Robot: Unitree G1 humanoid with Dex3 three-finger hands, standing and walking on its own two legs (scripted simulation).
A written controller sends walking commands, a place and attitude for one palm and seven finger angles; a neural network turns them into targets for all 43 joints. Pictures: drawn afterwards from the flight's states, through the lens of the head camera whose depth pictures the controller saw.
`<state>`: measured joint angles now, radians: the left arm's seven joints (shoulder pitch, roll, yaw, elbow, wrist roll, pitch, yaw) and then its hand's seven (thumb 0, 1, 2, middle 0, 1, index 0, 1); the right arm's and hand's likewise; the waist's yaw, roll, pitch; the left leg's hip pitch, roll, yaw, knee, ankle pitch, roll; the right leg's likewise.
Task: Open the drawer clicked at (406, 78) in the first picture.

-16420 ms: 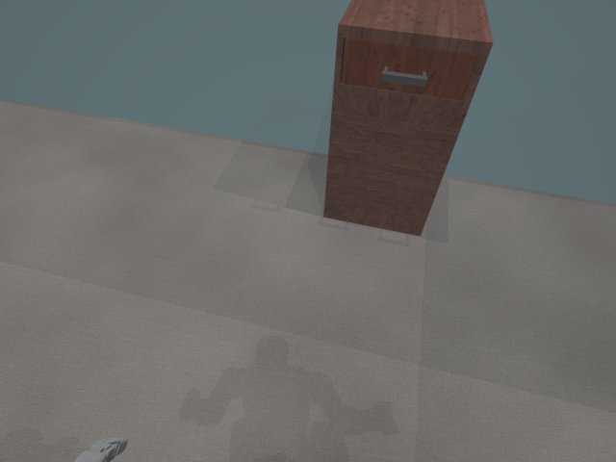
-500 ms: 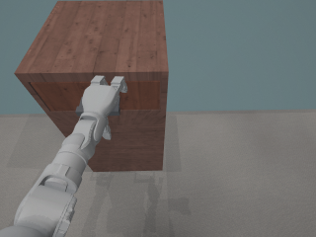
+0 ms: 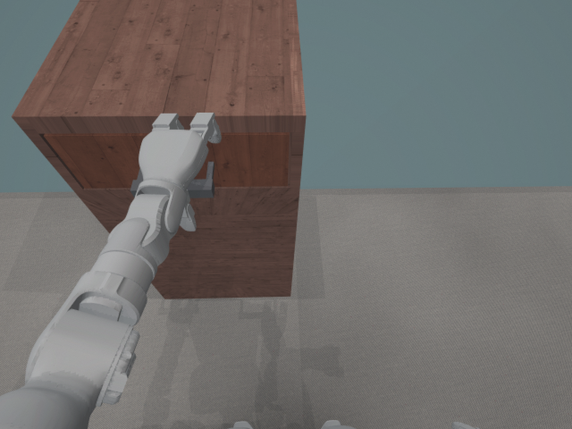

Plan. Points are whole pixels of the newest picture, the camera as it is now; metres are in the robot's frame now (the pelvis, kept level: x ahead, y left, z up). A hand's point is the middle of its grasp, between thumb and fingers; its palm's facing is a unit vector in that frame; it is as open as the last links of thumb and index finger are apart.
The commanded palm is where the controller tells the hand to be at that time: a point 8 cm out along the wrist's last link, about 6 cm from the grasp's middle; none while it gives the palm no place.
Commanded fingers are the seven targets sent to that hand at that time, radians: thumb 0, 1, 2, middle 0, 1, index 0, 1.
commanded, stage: move the hooked fingers above the handle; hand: left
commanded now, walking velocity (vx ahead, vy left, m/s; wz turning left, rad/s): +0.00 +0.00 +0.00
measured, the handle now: (175, 178) +0.52 +0.19 -0.02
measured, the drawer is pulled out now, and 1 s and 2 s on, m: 0.00 0.00 0.00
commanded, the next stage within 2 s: none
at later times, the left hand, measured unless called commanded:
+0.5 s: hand (165, 207) +0.43 +0.18 +0.02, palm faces -0.08 -0.07 -0.99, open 13.8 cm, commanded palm +0.44 +0.19 +0.09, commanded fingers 0.00 -0.50 0.30 -0.30 -1.20 -0.30 -1.20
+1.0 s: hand (169, 201) +0.44 +0.17 +0.03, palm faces -0.07 -0.06 -1.00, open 13.7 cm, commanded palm +0.43 +0.19 +0.09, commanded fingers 0.00 -0.50 0.30 -0.30 -1.20 -0.30 -1.20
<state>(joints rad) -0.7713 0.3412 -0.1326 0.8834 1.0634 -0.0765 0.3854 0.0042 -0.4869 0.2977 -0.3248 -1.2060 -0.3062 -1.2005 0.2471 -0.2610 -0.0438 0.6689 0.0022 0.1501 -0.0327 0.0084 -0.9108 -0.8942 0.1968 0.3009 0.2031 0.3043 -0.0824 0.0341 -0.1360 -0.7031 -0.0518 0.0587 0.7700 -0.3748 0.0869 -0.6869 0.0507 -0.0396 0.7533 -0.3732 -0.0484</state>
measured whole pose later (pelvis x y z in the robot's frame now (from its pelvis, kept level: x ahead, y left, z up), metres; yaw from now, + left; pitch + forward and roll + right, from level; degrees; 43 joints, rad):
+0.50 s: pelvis +0.00 +0.00 +0.00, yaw +1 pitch +16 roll -2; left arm -0.64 0.42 -0.18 0.81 1.03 -0.18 0.26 0.00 -0.49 0.30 -0.31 -1.20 -0.32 -1.21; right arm 0.34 -0.28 -0.08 0.69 0.01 0.15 -0.06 0.01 -0.91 -0.89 0.20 0.30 0.20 0.30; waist -0.04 0.04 -0.12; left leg -0.67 -0.05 0.03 0.75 -0.37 0.08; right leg -0.63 0.05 -0.07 0.71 -0.36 -0.05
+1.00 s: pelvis +0.01 -0.01 +0.01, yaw -1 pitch +15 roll -1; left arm -0.61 0.39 -0.11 0.83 1.07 -0.10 0.28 0.00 -0.49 0.30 -0.33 -1.21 -0.33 -1.21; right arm 0.31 -0.24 -0.05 0.63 0.02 0.19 -0.05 0.01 -0.91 -0.89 0.20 0.30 0.21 0.30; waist -0.06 0.04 -0.13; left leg -0.60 -0.04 0.06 0.69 -0.35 0.07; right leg -0.58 0.07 -0.03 0.66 -0.34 -0.06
